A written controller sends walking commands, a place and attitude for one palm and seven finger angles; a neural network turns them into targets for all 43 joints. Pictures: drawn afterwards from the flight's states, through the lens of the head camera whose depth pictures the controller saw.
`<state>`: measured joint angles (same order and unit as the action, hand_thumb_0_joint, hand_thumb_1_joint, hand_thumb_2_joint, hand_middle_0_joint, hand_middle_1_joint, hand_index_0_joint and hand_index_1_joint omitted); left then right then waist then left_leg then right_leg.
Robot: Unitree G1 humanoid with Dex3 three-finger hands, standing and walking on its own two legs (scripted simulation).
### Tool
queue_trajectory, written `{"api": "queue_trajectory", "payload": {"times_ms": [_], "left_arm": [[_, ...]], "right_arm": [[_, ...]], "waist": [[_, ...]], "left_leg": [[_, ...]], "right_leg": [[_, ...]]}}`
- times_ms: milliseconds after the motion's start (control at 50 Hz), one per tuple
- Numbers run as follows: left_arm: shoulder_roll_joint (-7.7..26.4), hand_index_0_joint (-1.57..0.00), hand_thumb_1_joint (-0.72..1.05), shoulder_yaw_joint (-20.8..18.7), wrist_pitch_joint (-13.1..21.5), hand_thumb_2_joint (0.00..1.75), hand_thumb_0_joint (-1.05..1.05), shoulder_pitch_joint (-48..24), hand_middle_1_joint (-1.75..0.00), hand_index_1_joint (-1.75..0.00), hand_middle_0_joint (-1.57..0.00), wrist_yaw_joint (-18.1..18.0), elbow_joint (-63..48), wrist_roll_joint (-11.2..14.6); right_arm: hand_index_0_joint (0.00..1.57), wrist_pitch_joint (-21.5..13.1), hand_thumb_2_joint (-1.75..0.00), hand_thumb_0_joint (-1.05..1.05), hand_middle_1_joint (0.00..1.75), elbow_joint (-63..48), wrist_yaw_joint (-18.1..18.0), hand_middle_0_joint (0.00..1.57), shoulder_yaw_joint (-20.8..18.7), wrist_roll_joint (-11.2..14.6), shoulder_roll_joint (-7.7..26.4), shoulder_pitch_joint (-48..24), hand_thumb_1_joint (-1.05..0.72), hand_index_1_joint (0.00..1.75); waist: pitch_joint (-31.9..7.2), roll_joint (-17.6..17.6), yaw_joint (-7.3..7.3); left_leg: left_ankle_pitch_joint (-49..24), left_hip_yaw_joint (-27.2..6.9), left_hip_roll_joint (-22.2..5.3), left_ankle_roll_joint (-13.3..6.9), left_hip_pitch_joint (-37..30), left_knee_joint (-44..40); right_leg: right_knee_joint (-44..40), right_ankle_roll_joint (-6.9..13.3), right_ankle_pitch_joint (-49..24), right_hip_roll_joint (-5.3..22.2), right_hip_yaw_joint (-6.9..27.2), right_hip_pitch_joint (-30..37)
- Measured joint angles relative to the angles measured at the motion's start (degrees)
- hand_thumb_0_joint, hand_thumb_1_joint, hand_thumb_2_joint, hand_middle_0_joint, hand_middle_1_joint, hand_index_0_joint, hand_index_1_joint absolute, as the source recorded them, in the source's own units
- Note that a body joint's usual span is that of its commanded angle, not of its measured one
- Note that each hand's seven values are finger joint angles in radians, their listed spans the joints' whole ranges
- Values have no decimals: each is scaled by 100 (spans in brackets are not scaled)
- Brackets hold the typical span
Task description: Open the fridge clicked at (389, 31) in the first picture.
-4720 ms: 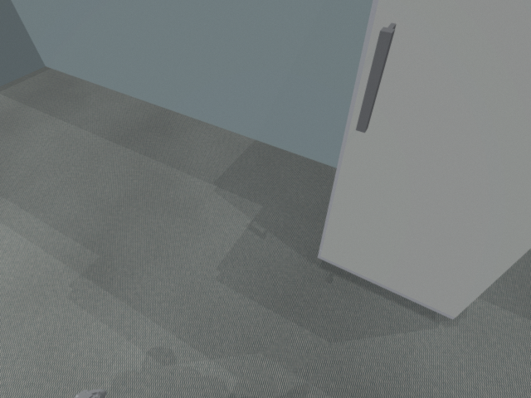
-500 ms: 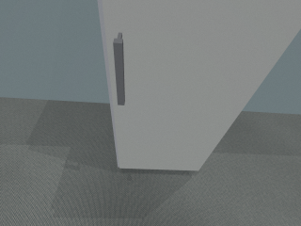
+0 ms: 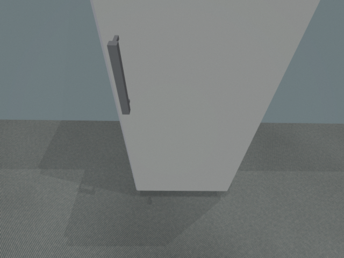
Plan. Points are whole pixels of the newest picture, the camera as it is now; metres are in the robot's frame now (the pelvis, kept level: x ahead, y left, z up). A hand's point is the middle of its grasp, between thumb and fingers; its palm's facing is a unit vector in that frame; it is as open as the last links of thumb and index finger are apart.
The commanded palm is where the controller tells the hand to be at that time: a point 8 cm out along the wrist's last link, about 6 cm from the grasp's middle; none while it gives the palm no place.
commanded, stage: come to a stop and stand still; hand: left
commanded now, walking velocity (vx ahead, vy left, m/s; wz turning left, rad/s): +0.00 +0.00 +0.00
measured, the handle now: (121, 78) +0.56 +0.18 +0.12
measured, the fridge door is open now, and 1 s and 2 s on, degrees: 0 0 0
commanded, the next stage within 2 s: look again from close up in 0.72 s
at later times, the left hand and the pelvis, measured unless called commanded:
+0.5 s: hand out of the picture +0.01 +0.21 -0.19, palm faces +0.06 -0.98 -0.20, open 7.4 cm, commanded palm none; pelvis -0.01 +0.03 -0.01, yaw +1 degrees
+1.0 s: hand out of the picture -0.04 +0.22 -0.18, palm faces +0.05 -0.98 -0.21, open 7.4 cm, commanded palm none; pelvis -0.02 +0.04 +0.00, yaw +1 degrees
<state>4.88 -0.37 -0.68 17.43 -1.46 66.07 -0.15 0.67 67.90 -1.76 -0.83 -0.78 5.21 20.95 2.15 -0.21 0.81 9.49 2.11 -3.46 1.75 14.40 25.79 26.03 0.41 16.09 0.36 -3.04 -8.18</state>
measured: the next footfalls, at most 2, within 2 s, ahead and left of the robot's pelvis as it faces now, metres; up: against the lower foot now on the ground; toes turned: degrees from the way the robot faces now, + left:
none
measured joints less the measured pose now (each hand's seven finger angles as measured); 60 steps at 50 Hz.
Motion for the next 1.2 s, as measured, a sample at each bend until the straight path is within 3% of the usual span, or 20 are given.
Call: {"api": "queue_trajectory", "payload": {"times_ms": [160,240,400,720,960,1200], "left_arm": [[4,-20,91,-35,14,90,0,78,-30,-30,-20,-19,18,-24],[-2,-20,91,40,224,90,0,165,-30,-30,-20,-118,-115,-97],[288,-20,90,-8,104,90,0,144,-30,-30,-20,-102,-546,-119],[775,-19,91,-34,35,90,0,178,-30,-30,-20,-1,-907,-126],[737,-20,91,22,39,90,0,328,-30,-30,-20,28,-695,-119],[537,-20,90,70,69,90,0,344,-30,-30,-20,14,-508,-100]], "right_arm": [[20,-30,-90,0,30,-75,-14,19,-29,-1,-27,-175,-91,30],[20,-69,-90,0,30,-427,40,19,9,-13,150,-325,-91,30],[20,-106,-90,1,30,-892,40,19,-31,-21,432,-456,-93,30],[20,-105,-90,0,30,-1145,158,20,62,-22,530,-718,-91,30],[20,-66,-90,0,30,-857,164,20,46,-4,656,-592,-91,30],[20,-56,-90,0,30,-587,147,20,69,15,498,-448,-91,30]], "waist": [[-10,2,-34],[29,-144,-19],[-154,-4,-78],[-278,74,-169],[-242,96,-148],[-200,119,-119]], "left_leg": [[10,2,12,-11,26,9],[249,-102,-33,-43,282,484],[422,-100,189,-219,373,824],[131,-45,328,-349,359,478],[-51,-53,329,-325,312,235],[-106,-79,283,-269,277,153]], "right_leg": [[10,-7,9,13,1,-26],[134,-45,33,-53,-18,-118],[568,-180,298,182,-34,-208],[312,-280,41,311,0,-237],[160,-272,-89,304,-9,-234],[102,-236,-127,253,-29,-210]]}}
